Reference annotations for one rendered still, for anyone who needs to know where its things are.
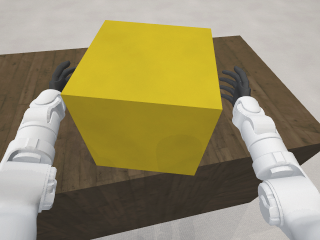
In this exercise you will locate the carton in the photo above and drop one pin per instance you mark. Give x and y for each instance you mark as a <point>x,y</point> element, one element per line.
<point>146,96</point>

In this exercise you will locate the pedestal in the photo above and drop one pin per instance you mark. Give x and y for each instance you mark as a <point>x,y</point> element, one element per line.
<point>93,201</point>

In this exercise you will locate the robot right forearm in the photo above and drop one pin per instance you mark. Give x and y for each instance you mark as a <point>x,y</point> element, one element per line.
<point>271,159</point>

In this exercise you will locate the right robot upper arm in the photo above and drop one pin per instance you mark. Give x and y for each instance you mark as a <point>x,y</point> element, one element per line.
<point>291,204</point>

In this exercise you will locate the robot left hand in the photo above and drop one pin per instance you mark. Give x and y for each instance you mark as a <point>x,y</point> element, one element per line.
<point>59,77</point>

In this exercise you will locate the robot left forearm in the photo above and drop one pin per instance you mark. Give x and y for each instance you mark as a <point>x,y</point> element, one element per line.
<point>38,131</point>

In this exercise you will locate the left robot upper arm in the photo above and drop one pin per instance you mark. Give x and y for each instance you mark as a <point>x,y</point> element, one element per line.
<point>25,190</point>

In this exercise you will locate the robot right hand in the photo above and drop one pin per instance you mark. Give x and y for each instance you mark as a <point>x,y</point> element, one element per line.
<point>241,85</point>

